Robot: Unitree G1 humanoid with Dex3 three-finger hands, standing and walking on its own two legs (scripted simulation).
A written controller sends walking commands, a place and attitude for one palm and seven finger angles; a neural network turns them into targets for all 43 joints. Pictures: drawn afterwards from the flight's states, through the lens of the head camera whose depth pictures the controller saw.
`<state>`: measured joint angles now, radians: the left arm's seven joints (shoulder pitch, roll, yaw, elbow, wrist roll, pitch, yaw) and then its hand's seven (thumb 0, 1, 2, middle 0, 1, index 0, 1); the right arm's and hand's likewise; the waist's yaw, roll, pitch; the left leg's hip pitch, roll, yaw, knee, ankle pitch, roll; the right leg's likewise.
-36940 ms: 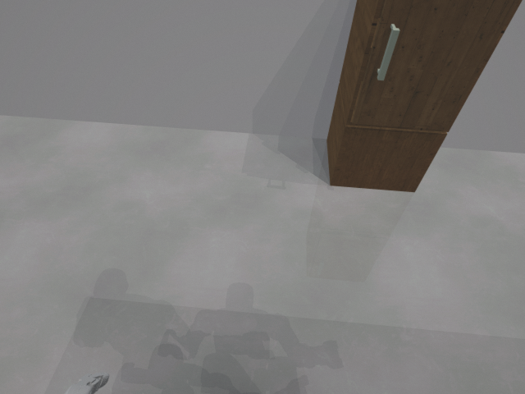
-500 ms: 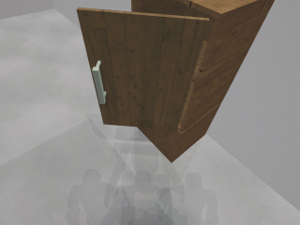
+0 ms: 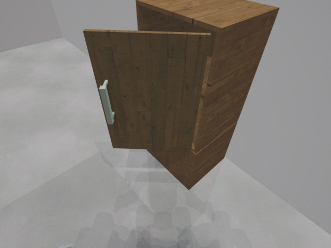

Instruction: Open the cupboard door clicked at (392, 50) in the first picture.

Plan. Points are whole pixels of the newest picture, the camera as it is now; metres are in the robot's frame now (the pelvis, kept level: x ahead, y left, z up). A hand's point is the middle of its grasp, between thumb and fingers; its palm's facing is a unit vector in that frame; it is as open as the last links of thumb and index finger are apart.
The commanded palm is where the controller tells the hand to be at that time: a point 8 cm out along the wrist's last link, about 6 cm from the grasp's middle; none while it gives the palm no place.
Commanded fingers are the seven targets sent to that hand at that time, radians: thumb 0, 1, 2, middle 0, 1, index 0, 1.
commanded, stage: shuffle to correct the standing spot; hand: left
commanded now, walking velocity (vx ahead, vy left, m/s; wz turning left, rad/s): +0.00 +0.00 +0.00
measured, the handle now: (108, 102) +0.65 +0.26 -0.02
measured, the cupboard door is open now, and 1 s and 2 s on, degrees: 46 46 46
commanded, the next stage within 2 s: come to a stop and stand still in 0.84 s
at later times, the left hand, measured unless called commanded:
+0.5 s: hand out of the picture -0.03 +0.20 -0.18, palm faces +0.02 -0.99 -0.14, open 7.4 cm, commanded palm none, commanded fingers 0.00 0.90 0.90 -0.20 -0.30 -0.20 -0.30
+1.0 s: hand out of the picture +0.11 +0.28 -0.19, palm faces +0.03 -0.99 -0.14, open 7.4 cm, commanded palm none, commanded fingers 0.00 0.90 0.90 -0.20 -0.30 -0.20 -0.30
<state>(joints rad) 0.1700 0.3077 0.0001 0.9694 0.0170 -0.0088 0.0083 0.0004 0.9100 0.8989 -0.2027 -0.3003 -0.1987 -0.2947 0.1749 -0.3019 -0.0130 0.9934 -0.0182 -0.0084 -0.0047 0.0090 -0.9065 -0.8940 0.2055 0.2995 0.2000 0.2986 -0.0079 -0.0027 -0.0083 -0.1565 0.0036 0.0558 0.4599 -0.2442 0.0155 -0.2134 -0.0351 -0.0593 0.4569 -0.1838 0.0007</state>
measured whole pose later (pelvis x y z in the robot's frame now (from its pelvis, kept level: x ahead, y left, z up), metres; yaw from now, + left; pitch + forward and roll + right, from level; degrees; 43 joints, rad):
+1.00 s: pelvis +0.10 +0.11 -0.01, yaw -2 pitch -1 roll +0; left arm 0.34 0.17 0.07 1.04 0.03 0.01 0.01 0.00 0.91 0.90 -0.20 -0.30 -0.20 -0.29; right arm 0.36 -0.12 -0.03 1.04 -0.02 -0.06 -0.03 0.01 -0.92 -0.89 0.20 0.30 0.20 0.30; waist -0.01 -0.07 0.00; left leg -0.25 0.01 0.16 0.52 -0.26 0.07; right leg -0.46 -0.08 -0.04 1.08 -0.32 -0.01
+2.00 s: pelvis +0.08 +0.09 +0.00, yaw -2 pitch +0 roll +0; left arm 0.31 0.16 0.03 1.07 0.02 0.01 0.02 0.00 0.92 0.90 -0.20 -0.30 -0.19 -0.29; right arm 0.34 -0.10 -0.01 1.11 -0.02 -0.01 -0.04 0.01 -0.91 -0.89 0.21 0.30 0.20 0.30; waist -0.01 -0.02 0.04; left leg -0.17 -0.01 0.08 0.43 -0.26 0.03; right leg -0.22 -0.04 -0.05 0.51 -0.26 0.01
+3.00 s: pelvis +0.05 +0.07 -0.07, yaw -1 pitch +11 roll +1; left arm 0.33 0.16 0.13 0.24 -0.22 -0.53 -0.29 0.00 0.65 0.78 -0.22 -0.47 -0.22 -0.47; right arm 0.13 -0.28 -0.07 0.53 0.02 -0.26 -0.01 0.01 -0.91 -0.89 0.20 0.30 0.20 0.30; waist 0.00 -0.07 -0.12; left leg -0.73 0.02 0.04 1.02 -0.48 -0.01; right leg -0.77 -0.03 -0.06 1.03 -0.46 -0.03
